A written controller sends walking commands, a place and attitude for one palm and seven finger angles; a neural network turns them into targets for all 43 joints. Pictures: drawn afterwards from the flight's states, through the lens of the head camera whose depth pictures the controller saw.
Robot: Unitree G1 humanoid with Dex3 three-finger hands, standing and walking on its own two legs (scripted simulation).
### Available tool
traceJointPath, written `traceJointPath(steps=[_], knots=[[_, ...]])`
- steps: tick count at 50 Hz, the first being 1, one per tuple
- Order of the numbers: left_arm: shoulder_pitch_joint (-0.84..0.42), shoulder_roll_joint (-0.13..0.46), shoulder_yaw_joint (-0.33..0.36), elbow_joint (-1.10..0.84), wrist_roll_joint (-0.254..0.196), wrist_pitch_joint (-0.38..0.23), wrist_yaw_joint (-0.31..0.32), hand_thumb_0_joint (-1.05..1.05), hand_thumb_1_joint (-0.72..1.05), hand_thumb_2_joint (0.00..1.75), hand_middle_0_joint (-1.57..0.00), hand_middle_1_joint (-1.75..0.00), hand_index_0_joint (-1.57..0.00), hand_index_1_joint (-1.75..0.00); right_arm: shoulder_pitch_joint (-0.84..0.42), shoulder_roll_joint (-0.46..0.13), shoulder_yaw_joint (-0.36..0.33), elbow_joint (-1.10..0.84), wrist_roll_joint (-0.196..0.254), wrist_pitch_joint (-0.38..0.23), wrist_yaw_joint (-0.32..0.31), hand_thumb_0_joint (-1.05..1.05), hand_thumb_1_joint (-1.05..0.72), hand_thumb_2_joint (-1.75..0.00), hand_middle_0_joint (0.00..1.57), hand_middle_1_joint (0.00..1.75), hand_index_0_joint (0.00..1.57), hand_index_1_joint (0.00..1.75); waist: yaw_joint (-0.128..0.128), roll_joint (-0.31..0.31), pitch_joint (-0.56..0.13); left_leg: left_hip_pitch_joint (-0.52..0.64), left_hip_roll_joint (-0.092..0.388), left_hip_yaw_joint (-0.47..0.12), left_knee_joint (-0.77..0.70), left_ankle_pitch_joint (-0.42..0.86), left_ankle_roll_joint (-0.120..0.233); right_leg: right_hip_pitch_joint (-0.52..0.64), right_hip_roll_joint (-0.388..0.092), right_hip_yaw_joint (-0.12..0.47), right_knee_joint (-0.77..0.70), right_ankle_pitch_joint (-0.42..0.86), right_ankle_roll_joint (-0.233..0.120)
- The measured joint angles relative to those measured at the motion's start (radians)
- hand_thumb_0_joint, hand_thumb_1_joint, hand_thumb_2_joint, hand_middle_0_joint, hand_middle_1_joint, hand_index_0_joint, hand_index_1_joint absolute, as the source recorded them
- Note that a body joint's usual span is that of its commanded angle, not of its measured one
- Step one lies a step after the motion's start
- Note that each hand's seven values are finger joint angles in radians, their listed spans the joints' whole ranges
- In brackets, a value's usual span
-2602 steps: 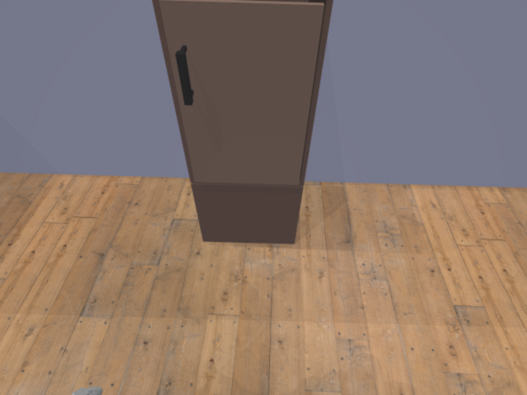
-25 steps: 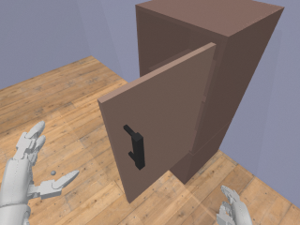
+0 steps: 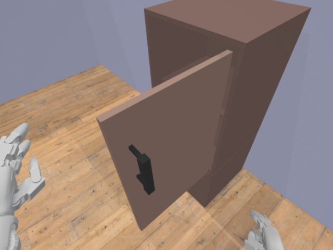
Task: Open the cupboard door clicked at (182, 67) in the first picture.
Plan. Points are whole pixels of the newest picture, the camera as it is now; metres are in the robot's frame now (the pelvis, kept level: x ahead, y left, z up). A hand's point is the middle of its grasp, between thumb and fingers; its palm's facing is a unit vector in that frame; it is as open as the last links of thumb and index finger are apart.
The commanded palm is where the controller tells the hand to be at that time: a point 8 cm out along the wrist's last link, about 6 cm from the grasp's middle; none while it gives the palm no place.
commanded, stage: draw the hand back to the body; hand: left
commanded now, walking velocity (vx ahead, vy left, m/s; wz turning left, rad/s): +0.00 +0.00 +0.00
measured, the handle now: (141, 170) +0.28 +0.10 +0.06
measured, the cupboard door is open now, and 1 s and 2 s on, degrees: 89 89 89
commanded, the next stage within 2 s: step back with the hand held close in 0.16 s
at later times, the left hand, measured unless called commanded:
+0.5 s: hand (37, 188) +0.17 +0.26 +0.15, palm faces +0.37 -0.80 -0.47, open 7.4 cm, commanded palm +0.12 +0.30 +0.17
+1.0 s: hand out of the picture +0.08 +0.31 +0.15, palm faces +0.44 -0.76 -0.48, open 7.4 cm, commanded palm +0.02 +0.34 +0.17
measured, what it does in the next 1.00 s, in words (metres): shifts its weight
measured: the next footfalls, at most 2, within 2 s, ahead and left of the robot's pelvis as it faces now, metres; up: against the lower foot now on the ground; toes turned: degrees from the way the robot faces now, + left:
right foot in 1.44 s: -0.26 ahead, -0.05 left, +0.00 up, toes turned -2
left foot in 1.62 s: -0.10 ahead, +0.13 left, +0.00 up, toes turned -4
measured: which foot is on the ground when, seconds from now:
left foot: down 0.00-1.00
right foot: down 0.00-1.00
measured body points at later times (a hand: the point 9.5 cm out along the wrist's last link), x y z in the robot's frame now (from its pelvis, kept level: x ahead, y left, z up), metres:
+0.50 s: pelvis -0.02 +0.00 +0.00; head -0.01 -0.01 +0.45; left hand +0.15 +0.30 +0.17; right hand +0.17 -0.24 -0.08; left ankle +0.00 +0.12 -0.74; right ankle -0.07 -0.10 -0.74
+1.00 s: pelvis -0.11 +0.04 -0.02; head -0.08 +0.04 +0.43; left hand +0.05 +0.34 +0.18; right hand +0.06 -0.19 -0.10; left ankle -0.02 +0.12 -0.73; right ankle -0.07 -0.10 -0.74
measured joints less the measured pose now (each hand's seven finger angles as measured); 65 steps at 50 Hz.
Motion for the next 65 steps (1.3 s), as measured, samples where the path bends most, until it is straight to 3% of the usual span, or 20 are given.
traceJointPath(steps=[15, 21, 30, 40, 45, 51, 53, 55, 57, 60, 62, 65], knots=[[-0.002, 0.001, 0.003, 0.016, -0.005, -0.020, -0.004, 0.02, 0.89, 0.89, -0.21, -0.30, -0.21, -0.30, 0.000, -0.001, -0.010, 0.015, 0.002, -0.011, -0.011, 0.01, -0.90, -0.90, 0.21, 0.30, 0.20, 0.30, -0.001, 0.008, 0.009, 0.008, 0.016, -0.008, -0.009, 0.015, -0.012, 0.011, 0.017, -0.005, -0.013, 0.015, -0.014], [0.034, 0.035, 0.045, -0.036, 0.009, -0.065, -0.011, 0.02, 0.89, 0.90, -0.21, -0.30, -0.21, -0.30, -0.023, -0.005, -0.010, -0.027, 0.008, 0.040, -0.005, 0.01, -0.90, -0.90, 0.21, 0.30, 0.20, 0.30, -0.029, 0.012, 0.000, -0.075, 0.032, -0.015, 0.039, 0.011, -0.009, -0.055, 0.032, -0.010, -0.002, 0.031, -0.008], [0.094, 0.077, 0.040, -0.086, 0.010, -0.045, -0.003, 0.02, 0.89, 0.89, -0.21, -0.30, -0.21, -0.30, -0.032, -0.013, -0.032, -0.083, 0.022, 0.088, -0.018, 0.01, -0.90, -0.90, 0.21, 0.30, 0.20, 0.30, -0.049, -0.009, 0.027, -0.140, 0.022, 0.018, 0.054, 0.039, 0.015, -0.151, 0.015, 0.019, 0.058, 0.047, 0.014], [0.106, 0.109, 0.096, -0.153, 0.021, -0.101, 0.025, 0.02, 0.89, 0.89, -0.21, -0.30, -0.22, -0.30, 0.007, 0.006, -0.022, -0.103, 0.020, 0.046, -0.012, 0.01, -0.90, -0.90, 0.21, 0.30, 0.20, 0.30, -0.065, -0.032, 0.046, -0.219, 0.004, 0.025, 0.093, 0.074, 0.049, -0.247, -0.005, 0.024, 0.137, 0.063, 0.037], [0.093, 0.100, 0.117, -0.145, 0.033, -0.124, 0.031, 0.02, 0.89, 0.89, -0.21, -0.30, -0.21, -0.30, 0.028, 0.018, -0.020, -0.094, 0.019, 0.011, -0.005, 0.01, -0.90, -0.90, 0.21, 0.30, 0.20, 0.30, -0.074, -0.017, 0.057, -0.269, -0.012, -0.002, 0.123, 0.092, 0.057, -0.293, 0.009, 0.038, 0.192, 0.044, 0.027], [0.123, 0.048, 0.089, -0.170, 0.037, -0.134, 0.050, 0.01, 0.89, 0.90, -0.21, -0.30, -0.21, -0.30, 0.036, 0.018, -0.023, -0.028, 0.007, 0.000, 0.008, 0.01, -0.90, -0.90, 0.21, 0.30, 0.20, 0.30, -0.043, -0.026, 0.038, -0.327, -0.028, -0.029, 0.313, -0.114, 0.006, -0.322, 0.001, 0.049, 0.196, 0.078, 0.036], [0.110, 0.037, 0.075, -0.177, 0.041, -0.129, 0.055, 0.01, 0.89, 0.90, -0.21, -0.30, -0.21, -0.30, 0.040, 0.013, -0.020, -0.013, 0.004, -0.001, 0.002, 0.01, -0.90, -0.90, 0.21, 0.31, 0.20, 0.30, -0.041, -0.035, 0.028, -0.268, -0.023, -0.041, 0.256, -0.114, 0.005, -0.334, -0.001, 0.053, 0.208, 0.078, 0.050], [0.061, 0.046, 0.072, -0.170, 0.045, -0.127, 0.056, 0.01, 0.89, 0.90, -0.21, -0.30, -0.21, -0.30, 0.031, 0.013, -0.023, -0.010, 0.003, -0.010, -0.012, 0.01, -0.90, -0.90, 0.21, 0.30, 0.20, 0.30, -0.047, -0.046, 0.045, -0.267, -0.031, -0.042, 0.215, 0.017, 0.034, -0.353, -0.008, 0.050, 0.240, 0.060, 0.055], [0.024, 0.062, 0.090, -0.151, 0.047, -0.132, 0.054, 0.02, 0.89, 0.90, -0.21, -0.30, -0.21, -0.30, 0.013, 0.027, -0.024, -0.004, -0.005, -0.026, -0.012, 0.01, -0.90, -0.90, 0.21, 0.30, 0.20, 0.30, -0.049, -0.059, 0.063, -0.268, -0.034, -0.037, 0.204, 0.035, 0.060, -0.388, 0.015, 0.078, 0.383, -0.057, 0.043], [0.019, 0.078, 0.120, -0.159, 0.043, -0.138, 0.060, 0.02, 0.89, 0.90, -0.21, -0.30, -0.21, -0.30, 0.005, 0.054, -0.023, -0.009, -0.015, -0.058, 0.007, 0.01, -0.90, -0.90, 0.21, 0.30, 0.20, 0.30, -0.064, -0.053, 0.055, -0.265, -0.018, -0.047, 0.137, 0.072, 0.067, -0.413, 0.062, 0.079, 0.590, -0.139, 0.029], [0.042, 0.083, 0.129, -0.187, 0.035, -0.145, 0.066, 0.02, 0.89, 0.90, -0.21, -0.30, -0.21, -0.30, 0.004, 0.067, -0.017, -0.011, -0.017, -0.072, 0.023, 0.01, -0.90, -0.90, 0.21, 0.30, 0.20, 0.30, -0.064, -0.052, 0.037, -0.264, -0.003, -0.044, 0.081, 0.110, 0.062, -0.392, 0.070, 0.063, 0.613, -0.166, 0.028], [0.077, 0.082, 0.118, -0.218, 0.023, -0.148, 0.067, 0.02, 0.89, 0.90, -0.21, -0.30, -0.21, -0.30, -0.002, 0.077, -0.008, -0.012, -0.018, -0.079, 0.037, 0.01, -0.90, -0.90, 0.21, 0.30, 0.20, 0.30, -0.058, -0.046, 0.010, -0.259, 0.017, -0.030, -0.003, 0.167, 0.056, -0.321, 0.067, 0.036, 0.523, -0.197, 0.024]])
